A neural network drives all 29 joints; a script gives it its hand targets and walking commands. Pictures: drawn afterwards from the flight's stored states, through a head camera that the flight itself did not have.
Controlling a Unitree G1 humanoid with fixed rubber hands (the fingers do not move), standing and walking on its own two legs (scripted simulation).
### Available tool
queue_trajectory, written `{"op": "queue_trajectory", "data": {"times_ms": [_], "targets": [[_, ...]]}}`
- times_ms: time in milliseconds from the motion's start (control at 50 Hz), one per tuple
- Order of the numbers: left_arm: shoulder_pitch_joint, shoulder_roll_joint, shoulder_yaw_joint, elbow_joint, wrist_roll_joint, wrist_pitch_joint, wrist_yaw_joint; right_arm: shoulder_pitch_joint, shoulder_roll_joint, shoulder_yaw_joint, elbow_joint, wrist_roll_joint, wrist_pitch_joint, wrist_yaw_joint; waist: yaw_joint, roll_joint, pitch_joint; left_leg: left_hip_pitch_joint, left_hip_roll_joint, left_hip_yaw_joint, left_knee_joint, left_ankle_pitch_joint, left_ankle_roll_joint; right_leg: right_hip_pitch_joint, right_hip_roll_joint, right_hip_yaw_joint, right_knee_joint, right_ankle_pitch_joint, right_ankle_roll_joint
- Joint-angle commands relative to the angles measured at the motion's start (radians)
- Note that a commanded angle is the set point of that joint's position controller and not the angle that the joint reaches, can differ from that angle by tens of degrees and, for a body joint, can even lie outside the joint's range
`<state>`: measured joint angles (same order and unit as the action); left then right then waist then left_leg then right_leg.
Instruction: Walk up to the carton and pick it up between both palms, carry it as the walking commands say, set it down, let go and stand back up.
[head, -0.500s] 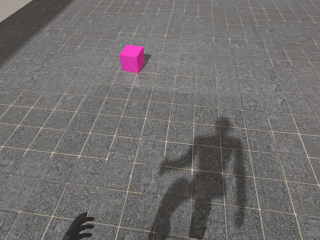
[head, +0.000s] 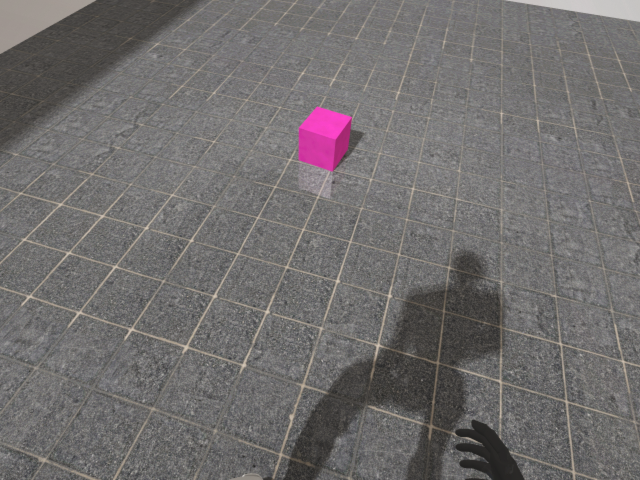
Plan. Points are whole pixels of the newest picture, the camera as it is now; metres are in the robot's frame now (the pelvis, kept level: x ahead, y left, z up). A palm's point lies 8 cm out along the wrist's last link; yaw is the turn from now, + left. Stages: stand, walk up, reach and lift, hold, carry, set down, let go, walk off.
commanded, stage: walk up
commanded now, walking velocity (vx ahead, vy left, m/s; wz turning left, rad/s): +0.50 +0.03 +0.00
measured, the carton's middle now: (324, 139) +1.61 +0.11 -0.67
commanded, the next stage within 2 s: none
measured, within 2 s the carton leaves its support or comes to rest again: neither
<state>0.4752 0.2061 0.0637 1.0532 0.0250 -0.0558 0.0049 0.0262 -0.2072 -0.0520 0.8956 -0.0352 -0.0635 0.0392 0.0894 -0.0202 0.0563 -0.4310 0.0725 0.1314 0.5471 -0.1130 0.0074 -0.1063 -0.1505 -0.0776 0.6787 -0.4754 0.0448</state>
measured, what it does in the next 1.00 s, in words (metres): walks ahead: right foot, then left foot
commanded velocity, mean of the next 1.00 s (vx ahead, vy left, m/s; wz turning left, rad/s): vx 0.50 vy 0.06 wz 0.00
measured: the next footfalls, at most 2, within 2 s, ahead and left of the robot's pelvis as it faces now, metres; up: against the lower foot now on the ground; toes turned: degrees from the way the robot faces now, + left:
right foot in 0.48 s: +0.39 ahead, -0.15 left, +0.00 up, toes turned -9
left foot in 1.00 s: +0.64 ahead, +0.17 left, +0.00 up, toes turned +9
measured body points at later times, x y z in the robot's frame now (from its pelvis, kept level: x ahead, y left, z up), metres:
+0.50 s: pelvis +0.25 -0.03 +0.00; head +0.28 -0.04 +0.45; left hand +0.44 +0.18 -0.11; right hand +0.13 -0.25 -0.15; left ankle +0.09 +0.12 -0.72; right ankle +0.35 -0.14 -0.73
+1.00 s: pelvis +0.49 +0.03 +0.01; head +0.52 +0.03 +0.45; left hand +0.36 +0.26 -0.13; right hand +0.68 -0.19 -0.11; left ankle +0.60 +0.16 -0.72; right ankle +0.35 -0.14 -0.72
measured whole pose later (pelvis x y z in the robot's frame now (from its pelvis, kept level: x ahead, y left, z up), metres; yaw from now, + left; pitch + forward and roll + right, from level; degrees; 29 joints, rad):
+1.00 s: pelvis +0.49 +0.03 +0.01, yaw +0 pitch +1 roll +0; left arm 0.52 0.19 0.07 1.07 0.02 -0.07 0.01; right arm 0.02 -0.22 -0.05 0.89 -0.04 -0.04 0.07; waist 0.11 0.01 0.05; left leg -0.43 0.09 0.12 0.49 -0.11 -0.02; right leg 0.04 -0.14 -0.14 0.35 -0.38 0.09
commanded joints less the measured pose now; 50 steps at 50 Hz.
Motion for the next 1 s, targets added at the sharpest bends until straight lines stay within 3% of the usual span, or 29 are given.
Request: {"op": "queue_trajectory", "data": {"times_ms": [0,40,60,100,140,180,240,280,320,400,420,440,460,480,500,520,560,580,620,680,780,880,940,960,980], "targets": [[-0.068,0.070,0.007,-0.107,0.005,-0.018,-0.009,0.452,-0.267,-0.070,0.104,0.019,0.003,-0.031,-0.202,0.278,-0.230,0.621,0.388,-0.623,-0.347,-0.404,0.167,-0.619,0.041,0.087,0.591,-0.049,-0.067],[-0.111,0.053,0.001,-0.076,0.011,-0.026,-0.020,0.285,-0.148,-0.039,0.073,0.010,-0.015,-0.030,-0.126,0.123,-0.092,0.424,0.287,-0.443,-0.338,-0.173,0.130,-0.581,-0.009,0.087,0.572,0.156,-0.066],[-0.081,0.043,0.005,-0.050,0.009,-0.015,-0.022,0.249,-0.121,-0.027,0.066,0.014,-0.029,-0.029,-0.097,0.093,-0.078,0.357,0.279,-0.383,-0.341,-0.063,0.109,-0.535,-0.023,0.093,0.543,0.200,-0.052],[-0.062,0.039,0.020,-0.038,0.009,0.019,-0.028,0.291,-0.113,-0.020,0.089,0.022,-0.045,-0.030,-0.072,0.081,-0.066,0.312,0.277,-0.326,-0.337,0.115,0.085,-0.482,-0.014,0.100,0.510,0.241,-0.018],[-0.118,0.034,0.023,-0.059,0.007,0.043,-0.039,0.325,-0.108,-0.015,0.108,0.022,-0.053,-0.031,-0.070,0.140,-0.038,0.307,0.245,-0.246,-0.343,0.172,0.076,-0.497,-0.006,0.085,0.452,0.286,-0.004],[-0.208,0.035,0.022,-0.093,0.007,0.052,-0.052,0.361,-0.099,-0.014,0.124,0.017,-0.051,-0.033,-0.085,0.176,-0.004,0.314,0.229,-0.208,-0.365,0.125,0.080,-0.537,-0.002,0.071,0.384,0.340,0.000],[-0.353,0.028,0.017,-0.146,0.002,0.054,-0.064,0.414,-0.097,-0.014,0.134,0.015,-0.048,-0.037,-0.119,0.162,0.056,0.341,0.228,-0.182,-0.404,0.059,0.087,-0.583,0.008,0.050,0.223,0.404,0.005],[-0.429,0.015,0.007,-0.174,-0.006,0.048,-0.067,0.434,-0.088,-0.013,0.142,0.014,-0.049,-0.038,-0.136,0.173,0.078,0.340,0.207,-0.134,-0.423,0.026,0.080,-0.543,0.016,0.021,0.080,0.441,0.001],[-0.484,0.011,0.000,-0.208,-0.012,0.037,-0.071,0.442,-0.085,-0.019,0.159,0.016,-0.042,-0.040,-0.143,0.235,0.077,0.292,0.147,-0.072,-0.453,-0.053,0.094,-0.407,0.033,-0.025,-0.025,0.432,-0.004],[-0.498,0.030,0.007,-0.216,-0.007,0.017,-0.053,0.476,-0.121,-0.029,0.189,0.016,-0.029,-0.050,-0.147,0.150,0.071,0.381,0.195,-0.104,-0.361,0.100,0.101,-0.350,0.057,-0.054,-0.104,0.325,-0.031],[-0.455,0.038,0.010,-0.204,-0.004,0.008,-0.047,0.475,-0.129,-0.032,0.195,0.018,-0.024,-0.054,-0.125,0.140,0.044,0.390,0.188,-0.093,-0.288,0.190,0.094,-0.287,0.073,-0.066,-0.134,0.290,-0.039],[-0.351,0.051,0.016,-0.167,-0.001,-0.004,-0.037,0.469,-0.134,-0.034,0.202,0.020,-0.019,-0.055,-0.077,0.096,-0.011,0.367,0.151,-0.050,-0.134,0.280,0.075,-0.144,0.107,-0.099,-0.204,0.293,-0.043],[-0.183,0.107,0.034,-0.107,0.008,-0.017,-0.022,0.479,-0.108,-0.026,0.202,0.020,-0.017,-0.055,-0.017,0.019,-0.117,0.238,0.100,-0.021,0.090,0.260,0.048,0.110,0.074,-0.052,-0.204,0.273,-0.060],[0.021,0.255,0.066,-0.084,0.015,-0.022,-0.004,0.524,-0.062,-0.021,0.174,0.036,-0.015,-0.051,0.049,-0.177,-0.253,-0.034,0.019,0.012,0.436,-0.196,0.003,0.351,-0.290,0.364,-0.272,0.173,-0.110],[0.070,0.350,0.081,-0.065,-0.001,0.001,0.003,0.542,-0.059,-0.043,0.161,0.026,-0.011,-0.043,0.033,-0.251,-0.345,-0.155,-0.054,-0.146,0.621,-0.453,-0.011,0.357,-0.443,0.775,-0.451,0.193,-0.172],[-0.049,0.300,0.076,-0.072,-0.010,0.002,0.005,0.479,-0.070,-0.048,0.155,0.020,-0.004,-0.036,-0.016,-0.155,-0.235,-0.194,0.009,-0.195,0.695,-0.371,-0.011,0.245,-0.385,0.666,-0.448,0.152,-0.162],[-0.183,0.151,0.032,-0.082,-0.007,-0.012,0.001,0.391,-0.016,-0.027,0.146,0.011,-0.004,-0.023,-0.075,-0.091,-0.065,-0.166,0.063,-0.172,0.657,-0.181,-0.016,0.017,-0.261,0.375,-0.446,0.225,-0.127],[-0.195,0.105,0.021,-0.079,-0.011,-0.018,-0.001,0.386,-0.004,-0.026,0.147,0.011,0.006,-0.017,-0.092,-0.107,-0.044,-0.132,0.075,-0.161,0.620,-0.130,-0.021,-0.049,-0.215,0.276,-0.465,0.251,-0.109],[-0.155,0.086,0.012,-0.068,-0.014,-0.029,-0.005,0.396,0.003,-0.023,0.146,0.004,0.030,-0.004,-0.097,-0.133,-0.032,-0.116,0.058,-0.127,0.599,-0.073,-0.028,-0.079,-0.177,0.168,-0.463,0.368,-0.099],[-0.072,0.101,0.014,-0.047,-0.008,-0.040,-0.006,0.303,-0.015,-0.017,0.107,0.000,0.053,0.008,-0.086,-0.142,-0.003,-0.187,0.059,-0.100,0.527,-0.010,-0.038,-0.058,-0.167,0.104,-0.470,0.476,-0.110],[-0.015,0.123,0.027,-0.054,-0.005,-0.041,0.004,0.088,-0.025,-0.004,0.013,0.005,0.056,0.034,-0.049,-0.147,0.060,-0.209,0.060,-0.074,0.222,0.090,-0.057,-0.038,-0.160,0.068,-0.537,0.354,-0.125],[0.024,0.157,0.041,-0.037,0.000,-0.033,0.014,-0.034,-0.042,-0.007,-0.044,0.007,0.045,0.043,-0.020,-0.162,0.093,-0.081,0.049,-0.040,0.022,0.091,-0.040,0.004,-0.178,0.036,-0.560,0.361,-0.115],[0.001,0.172,0.042,-0.038,-0.005,-0.021,0.017,0.014,-0.078,-0.021,-0.036,0.003,0.036,0.031,-0.045,-0.154,0.066,0.056,0.029,-0.035,-0.028,-0.010,-0.027,0.007,-0.180,0.014,-0.482,0.426,-0.101],[-0.007,0.136,0.026,-0.028,-0.008,-0.016,0.008,0.098,-0.079,-0.019,-0.007,-0.004,0.016,0.016,-0.089,-0.132,-0.014,0.225,0.004,0.010,-0.081,-0.018,-0.029,-0.023,-0.109,-0.056,-0.338,0.431,-0.088],[0.016,0.100,0.012,-0.015,-0.006,-0.013,0.003,0.254,-0.125,-0.034,0.055,-0.006,-0.005,-0.001,-0.142,-0.016,-0.115,0.462,-0.012,0.022,-0.071,-0.054,-0.021,-0.120,-0.033,-0.086,-0.108,0.415,-0.075]]}}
